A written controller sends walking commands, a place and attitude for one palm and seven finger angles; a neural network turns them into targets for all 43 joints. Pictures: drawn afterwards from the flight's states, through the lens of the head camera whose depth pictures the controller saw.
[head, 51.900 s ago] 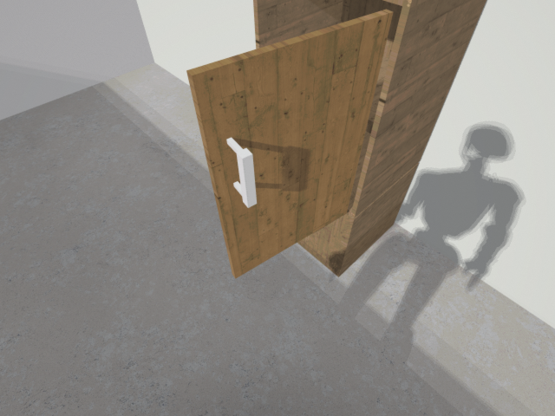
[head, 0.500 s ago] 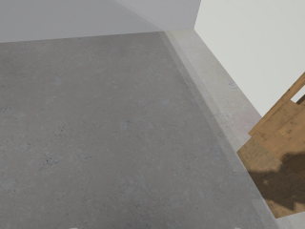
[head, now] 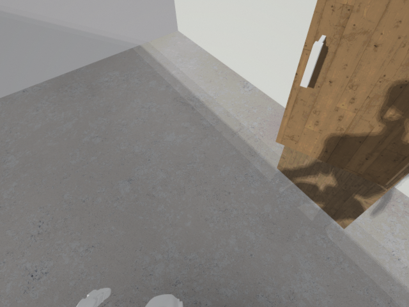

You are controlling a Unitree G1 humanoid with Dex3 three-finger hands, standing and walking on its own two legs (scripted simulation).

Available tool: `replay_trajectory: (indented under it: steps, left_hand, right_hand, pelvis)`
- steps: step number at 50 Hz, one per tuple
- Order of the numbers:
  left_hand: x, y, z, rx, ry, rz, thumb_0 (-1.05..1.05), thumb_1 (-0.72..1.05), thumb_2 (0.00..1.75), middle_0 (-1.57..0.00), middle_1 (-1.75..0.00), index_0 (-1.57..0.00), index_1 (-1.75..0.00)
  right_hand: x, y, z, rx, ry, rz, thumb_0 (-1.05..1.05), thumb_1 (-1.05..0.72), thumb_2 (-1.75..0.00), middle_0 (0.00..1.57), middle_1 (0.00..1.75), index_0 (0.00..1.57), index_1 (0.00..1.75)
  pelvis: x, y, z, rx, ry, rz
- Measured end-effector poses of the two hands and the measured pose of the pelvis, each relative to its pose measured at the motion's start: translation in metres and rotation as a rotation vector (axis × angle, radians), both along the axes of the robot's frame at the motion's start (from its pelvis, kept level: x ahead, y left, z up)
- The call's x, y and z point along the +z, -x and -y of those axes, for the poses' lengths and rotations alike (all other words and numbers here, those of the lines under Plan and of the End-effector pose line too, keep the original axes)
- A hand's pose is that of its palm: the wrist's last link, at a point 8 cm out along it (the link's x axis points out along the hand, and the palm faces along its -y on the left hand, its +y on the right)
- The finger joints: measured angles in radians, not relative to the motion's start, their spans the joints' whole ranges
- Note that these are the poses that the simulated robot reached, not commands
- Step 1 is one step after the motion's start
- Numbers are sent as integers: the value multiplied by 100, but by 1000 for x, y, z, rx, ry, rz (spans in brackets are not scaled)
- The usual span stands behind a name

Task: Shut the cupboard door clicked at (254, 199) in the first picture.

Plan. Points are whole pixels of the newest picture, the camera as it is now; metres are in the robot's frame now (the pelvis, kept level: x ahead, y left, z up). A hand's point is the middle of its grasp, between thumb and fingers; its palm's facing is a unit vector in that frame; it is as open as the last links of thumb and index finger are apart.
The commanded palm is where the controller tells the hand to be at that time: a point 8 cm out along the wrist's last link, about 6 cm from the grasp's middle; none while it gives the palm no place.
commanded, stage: turn to face it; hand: left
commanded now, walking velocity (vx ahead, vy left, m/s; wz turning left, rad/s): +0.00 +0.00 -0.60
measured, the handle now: (313, 62) +0.71 -0.27 +0.07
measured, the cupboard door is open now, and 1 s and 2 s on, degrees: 22 22 22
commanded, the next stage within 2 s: take the last steps up to it in 0.86 s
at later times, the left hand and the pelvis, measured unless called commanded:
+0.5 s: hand (114, 299) +0.15 +0.22 -0.16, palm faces -0.25 -0.94 -0.21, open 7.4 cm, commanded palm none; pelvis +0.02 +0.04 +0.02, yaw -17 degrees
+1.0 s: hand (151, 291) +0.17 +0.14 -0.16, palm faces -0.43 -0.88 -0.20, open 7.4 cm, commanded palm none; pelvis +0.02 +0.01 +0.01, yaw -27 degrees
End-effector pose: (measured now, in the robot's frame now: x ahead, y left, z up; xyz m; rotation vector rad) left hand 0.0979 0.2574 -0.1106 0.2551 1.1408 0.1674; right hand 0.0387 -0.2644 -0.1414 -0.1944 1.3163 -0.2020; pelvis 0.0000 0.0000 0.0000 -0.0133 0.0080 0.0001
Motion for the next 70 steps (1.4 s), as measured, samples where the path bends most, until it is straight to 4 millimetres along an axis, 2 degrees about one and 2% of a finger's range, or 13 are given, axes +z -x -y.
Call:
replay_trajectory:
  steps: [8,14,17,24,28,33,37,41,46,54,62,66,70]
  left_hand:
    - [-5,-5,11,-70,37,-57,1,91,90,-20,-30,-20,-30]
    - [-27,-17,-4,-105,80,-87,1,91,90,-20,-30,-20,-30]
    - [-33,-27,-13,-134,87,-106,1,91,90,-20,-30,-20,-30]
    - [-17,-58,-16,-221,70,-111,1,91,90,-19,-30,-20,-30]
    - [-10,-79,-2,-288,47,-99,1,91,90,-19,-30,-19,-30]
    - [-5,-103,34,-384,16,-36,1,91,90,-19,-30,-19,-30]
    - [0,-106,58,-428,-1,-4,1,91,90,-19,-30,-20,-30]
    - [4,-98,69,-438,6,-24,1,91,90,-20,-30,-20,-30]
    - [-3,-92,75,-445,40,-58,1,91,90,-20,-30,-20,-30]
    - [-34,-92,57,-441,88,-146,1,91,90,-20,-30,-20,-30]
    - [-18,-118,66,-496,88,-174,1,91,90,-19,-30,-20,-30]
    - [-12,-138,90,-539,72,-169,1,91,90,-19,-30,-19,-30]
    - [-12,-161,129,-590,55,-146,1,91,90,-19,-30,-19,-30]
  right_hand:
    - [25,-18,0,-45,21,96,0,-91,-90,20,30,20,30]
    - [34,-29,-17,-78,72,170,0,-91,-90,20,30,20,30]
    - [39,-22,-28,-91,89,176,0,-91,-90,21,30,20,30]
    - [46,16,-43,-178,77,118,0,-90,-90,21,30,21,30]
    - [37,46,-42,-259,51,83,0,-90,-90,21,30,21,30]
    - [11,90,-31,-366,2,33,0,-90,-90,21,30,21,30]
    - [-2,112,-21,-427,-13,-18,0,-91,-90,21,30,20,30]
    - [6,114,-18,-448,-16,-12,0,-91,-90,20,30,20,30]
    - [17,104,-22,-458,-7,18,0,-91,-90,20,30,20,30]
    - [26,81,-43,-460,49,78,0,-91,-90,20,30,20,30]
    - [40,110,-67,-531,13,-9,0,-91,-90,21,30,20,30]
    - [35,130,-69,-592,-27,-77,0,-90,-90,21,30,21,30]
    - [22,147,-63,-656,-79,-141,0,-90,-90,21,30,20,30]
  pelvis:
    - [11,-4,-3,-87,-17,-14]
    - [2,-13,-25,-159,3,-23]
    - [2,-14,-33,-202,4,-13]
    - [15,-17,-36,-288,29,-16]
    - [15,-16,-31,-337,27,-13]
    - [2,-13,-13,-389,-2,-4]
    - [0,-10,-6,-415,-4,2]
    - [9,-11,-3,-432,-16,2]
    - [12,-15,-3,-453,-18,-3]
    - [3,-33,-17,-505,3,-8]
    - [21,-51,-2,-545,17,-16]
    - [22,-61,14,-569,9,-16]
    - [15,-71,41,-591,-5,-9]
